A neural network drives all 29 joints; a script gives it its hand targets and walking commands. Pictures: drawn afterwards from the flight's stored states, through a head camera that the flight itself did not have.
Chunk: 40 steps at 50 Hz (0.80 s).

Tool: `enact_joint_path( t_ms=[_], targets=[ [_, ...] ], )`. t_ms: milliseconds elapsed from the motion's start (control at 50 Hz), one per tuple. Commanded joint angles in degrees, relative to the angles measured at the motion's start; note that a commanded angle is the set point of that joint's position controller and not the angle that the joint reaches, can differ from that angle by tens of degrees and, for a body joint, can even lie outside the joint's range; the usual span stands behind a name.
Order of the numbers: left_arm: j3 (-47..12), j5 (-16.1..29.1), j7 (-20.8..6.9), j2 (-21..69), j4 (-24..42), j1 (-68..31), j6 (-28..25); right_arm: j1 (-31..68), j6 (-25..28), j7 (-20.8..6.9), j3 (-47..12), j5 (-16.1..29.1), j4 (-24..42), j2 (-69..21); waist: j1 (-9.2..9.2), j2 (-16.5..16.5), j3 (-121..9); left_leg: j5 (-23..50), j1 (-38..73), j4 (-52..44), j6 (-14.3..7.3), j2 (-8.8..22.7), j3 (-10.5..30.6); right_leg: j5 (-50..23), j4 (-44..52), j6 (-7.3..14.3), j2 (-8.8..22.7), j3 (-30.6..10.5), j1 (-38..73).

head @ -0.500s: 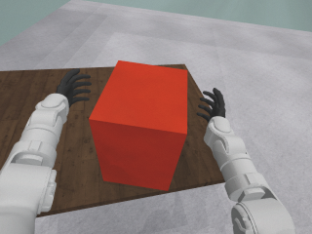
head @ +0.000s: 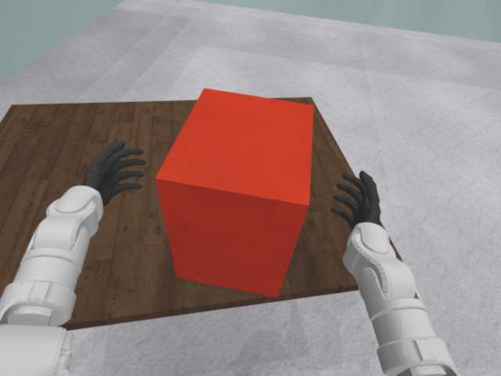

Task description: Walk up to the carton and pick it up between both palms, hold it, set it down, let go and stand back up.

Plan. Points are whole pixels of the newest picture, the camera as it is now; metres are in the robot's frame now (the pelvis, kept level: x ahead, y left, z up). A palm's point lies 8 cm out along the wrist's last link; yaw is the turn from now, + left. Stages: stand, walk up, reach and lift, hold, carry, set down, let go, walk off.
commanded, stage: set down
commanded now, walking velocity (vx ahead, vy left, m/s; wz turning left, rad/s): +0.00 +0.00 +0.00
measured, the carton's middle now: (241, 195) +0.46 +0.00 +0.01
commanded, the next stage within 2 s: none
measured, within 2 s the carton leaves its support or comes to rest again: neither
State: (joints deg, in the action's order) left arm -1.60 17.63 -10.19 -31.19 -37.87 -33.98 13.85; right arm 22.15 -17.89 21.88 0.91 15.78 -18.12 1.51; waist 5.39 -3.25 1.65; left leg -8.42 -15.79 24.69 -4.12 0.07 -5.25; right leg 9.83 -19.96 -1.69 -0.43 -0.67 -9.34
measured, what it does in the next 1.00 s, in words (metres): stands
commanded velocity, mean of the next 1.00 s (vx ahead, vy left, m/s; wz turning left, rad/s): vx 0.00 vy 0.00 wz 0.00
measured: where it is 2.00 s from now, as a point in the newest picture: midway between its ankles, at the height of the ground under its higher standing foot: outside the picture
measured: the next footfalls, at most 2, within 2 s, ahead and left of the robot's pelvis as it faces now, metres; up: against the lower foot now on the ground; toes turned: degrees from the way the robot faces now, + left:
none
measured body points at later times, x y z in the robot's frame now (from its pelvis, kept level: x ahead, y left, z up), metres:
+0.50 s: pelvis +0.02 +0.00 +0.00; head +0.05 +0.04 +0.45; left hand +0.36 +0.26 +0.05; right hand +0.30 -0.17 +0.05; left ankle +0.06 +0.07 -0.74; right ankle +0.01 -0.14 -0.74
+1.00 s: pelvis +0.04 -0.01 +0.00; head +0.07 +0.02 +0.45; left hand +0.31 +0.27 +0.02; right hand +0.26 -0.17 +0.01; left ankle +0.06 +0.07 -0.74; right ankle +0.01 -0.14 -0.74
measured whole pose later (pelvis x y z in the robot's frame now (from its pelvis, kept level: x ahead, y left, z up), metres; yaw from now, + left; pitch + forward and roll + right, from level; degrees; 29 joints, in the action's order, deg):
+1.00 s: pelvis +0.04 -0.01 +0.00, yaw +0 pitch -5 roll -2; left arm 3.5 14.9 -14.6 -30.2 -14.4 1.4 2.7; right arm -14.9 4.3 25.0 -7.9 9.2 -5.6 -3.2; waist -2.1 -2.2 8.3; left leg -14.3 -8.3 27.3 -2.3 1.2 -4.9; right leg 14.1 -19.7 -0.7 -1.5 -0.6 -0.7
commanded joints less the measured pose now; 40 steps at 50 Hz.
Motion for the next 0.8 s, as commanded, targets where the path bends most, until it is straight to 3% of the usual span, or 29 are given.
enact_joint_path(
  t_ms=[0,40,100,140,160,180,200,240,300,320,360,380,400,420,460,480,500,520,540,560,580,600,660,720,780],
  targets=[
    [4.26,0.29,-0.01,-11.03,14.95,-21.09,-2.73,15.82,3.85,0.5,2.46,-2.07,16.13,4.89,-0.44,9.94,-21.52,0.46,20.65,-2.47,3.3,3.8,5.39,-2.47,2.98,3.12,-0.12,2.22,-5.67],
    [3.96,0.8,0.28,-10.25,16.0,-18.74,-2.68,14.12,4.13,0.39,2.47,-2.62,16.93,4.01,-0.77,9.58,-19.07,-2.19,20.47,-3.08,3.1,4.38,5.59,-1.52,3.07,3.2,-0.12,2.22,-6.15],
    [4.69,0.95,-0.08,-10.69,19.65,-16.94,-2.82,11.57,4.18,0.92,2.15,-2.92,19.34,4.12,-0.84,8.1,-19.4,4.22,21.36,-1.57,3.47,3.96,4.87,-5.62,3.27,3.05,0.11,1.61,-5.63],
    [5.11,0.68,0.3,-11.18,22.7,-16.13,-2.6,10.19,4.0,0.88,1.8,-2.57,21.07,4.18,-1.93,10.56,-19.96,3.42,21.16,-1.64,3.75,4.24,4.99,-3.24,3.26,3.4,0.19,1.22,-6.0],
    [4.33,1.41,0.37,-11.86,23.09,-16.8,-2.73,9.71,3.82,1.01,2.83,-3.23,20.97,3.9,-0.34,10.68,-20.88,2.52,20.99,-1.24,3.99,4.29,5.17,-3.29,3.12,3.21,0.34,1.17,-6.77],
    [4.1,2.1,0.56,-12.12,23.04,-16.42,-3.03,9.44,3.67,0.95,2.5,-2.95,20.99,3.6,-0.86,11.33,-21.66,2.63,21.05,-1.23,4.04,4.44,5.33,-3.11,3.03,3.54,0.46,1.05,-7.43],
    [5.46,1.39,0.82,-10.86,25.58,-10.08,-3.45,3.68,4.14,0.48,0.75,-2.12,21.71,3.06,-2.85,11.36,-20.74,3.04,22.2,-1.63,3.77,5.24,6.08,-2.55,2.61,3.76,0.19,1.17,-6.63],
    [5.23,1.25,0.42,-10.04,26.28,-7.36,-3.07,0.96,4.28,0.44,1.05,-1.98,21.15,3.23,-2.02,11.39,-18.77,7.35,24.22,-0.97,4.62,5.29,6.34,-4.78,3.03,3.94,-0.01,1.46,-6.73],
    [7.06,1.09,-0.57,-11.11,28.07,-5.12,-3.84,-0.86,4.82,0.64,-0.33,-1.76,24.58,2.7,-3.47,9.75,-17.46,7.31,22.19,-1.19,4.1,4.55,5.56,-3.72,3.7,3.41,0.8,0.47,-5.32],
    [6.74,0.63,-0.47,-10.82,29.91,-1.62,-4.31,-4.62,5.78,0.76,-0.23,-2.03,25.43,2.43,-3.03,11.36,-17.73,8.42,23.15,-0.9,4.55,4.8,5.88,-5.19,3.06,3.43,0.77,0.55,-4.57],
    [6.96,0.09,-0.37,-10.49,31.13,-0.31,-4.77,-5.78,7.17,0.81,-0.29,-2.83,26.6,2.57,-3.58,11.61,-18.64,9.9,24.62,-0.39,4.97,5.1,6.17,-4.82,3.24,3.62,0.51,0.86,-6.04],
    [7.78,-0.06,-0.62,-10.18,30.27,3.91,-4.82,-8.91,7.5,0.62,-1.34,-2.97,26.32,2.2,-4.57,10.1,-16.5,10.92,25.47,-0.02,4.63,5.17,6.19,-5.0,3.59,3.69,0.59,0.66,-5.83],
    [7.79,0.04,-0.69,-10.4,31.55,1.6,-5.21,-7.62,8.07,0.68,-0.9,-3.27,27.31,2.29,-4.16,10.48,-17.78,9.92,24.93,-0.08,4.51,5.07,6.12,-4.3,3.76,3.49,0.83,0.55,-6.44],
    [8.06,-0.35,-0.67,-9.92,31.96,5.8,-5.8,-11.76,8.89,0.54,-2.02,-3.1,27.1,1.24,-5.12,11.27,-15.84,11.63,24.94,0.34,4.8,5.19,6.13,-5.17,3.29,3.76,0.73,0.45,-6.1],
    [7.07,0.78,-0.4,-10.42,32.92,2.81,-6.85,-9.18,9.39,0.19,-0.46,-3.94,28.82,2.43,-4.61,10.83,-13.66,6.13,23.49,-1.1,4.75,5.98,6.97,0.17,3.89,3.96,0.61,0.85,-8.37],
    [6.87,0.86,-0.32,-9.6,33.83,7.93,-7.69,-14.56,10.31,0.03,-1.25,-3.56,28.62,1.49,-4.46,11.59,-13.43,7.87,23.56,-0.93,4.84,6.08,7.27,-1.95,3.37,3.99,0.56,0.64,-6.9],
    [6.93,1.8,-0.06,-11.05,35.91,4.75,-8.6,-11.35,11.19,-0.16,-1.05,-3.83,31.1,2.58,-4.94,10.6,-16.02,8.35,23.86,-0.68,4.83,6.12,7.05,-1.02,3.56,3.73,0.65,0.41,-8.45],
    [6.9,0.91,-0.5,-9.04,31.93,12.43,-8.94,-18.52,12.06,-0.39,-2.82,-4.33,28.92,1.01,-4.97,9.76,-13.34,9.51,24.62,-0.18,4.59,6.03,7.28,-2.53,3.55,3.79,0.78,0.19,-7.05],
    [7.71,1.67,-0.6,-11.2,34.41,8.82,-10.17,-15.32,13.1,-0.15,-2.02,-4.97,31.31,2.15,-5.23,8.76,-16.02,10.21,23.56,0.18,4.43,5.57,6.86,-3.26,3.41,3.17,1.02,0.1,-7.36],
    [7.4,0.64,-0.64,-9.7,32.44,13.7,-10.55,-20.61,14.12,-0.09,-3.3,-4.86,28.99,0.73,-5.36,9.87,-14.1,10.81,24.0,0.49,4.66,5.86,7.39,-4.52,2.93,3.59,1.04,-0.07,-6.6],
    [7.9,0.51,-0.88,-10.4,32.28,13.07,-11.14,-19.97,15.19,-0.04,-3.21,-5.0,28.67,0.98,-5.7,9.86,-14.69,11.61,24.69,0.83,4.93,5.91,7.37,-4.37,3.04,3.71,1.24,-0.28,-7.44],
    [6.46,2.26,-0.8,-13.06,33.27,2.12,-10.41,-8.68,13.78,0.68,-4.37,-4.93,31.85,-1.04,-4.82,10.99,-16.14,9.51,21.72,0.53,3.95,5.14,5.6,-4.56,2.53,4.22,1.56,-1.49,-3.69],
    [7.42,2.82,-0.63,-13.13,35.09,10.13,-10.4,-18.41,12.61,1.41,-5.64,-4.69,31.49,-1.22,-6.12,9.24,-13.3,9.31,21.15,-0.3,3.32,5.29,5.76,-6.16,2.22,3.06,2.22,-1.52,-2.34],
    [9.52,0.46,-1.51,-12.7,35.07,15.81,-10.92,-23.66,14.66,2.12,-6.67,-4.84,29.5,-1.72,-6.89,10.09,-14.62,16.78,24.51,1.47,4.35,4.86,6.23,-13.64,1.92,2.06,2.53,-1.52,-0.92],
    [10.3,-1.41,-2.76,-11.4,33.27,20.74,-11.38,-27.57,17.91,2.82,-7.11,-5.68,26.42,-2.09,-6.94,9.51,-11.98,18.51,26.25,2.09,4.82,4.43,6.47,-16.36,2.37,1.18,2.58,-1.24,-1.13]
  ],
)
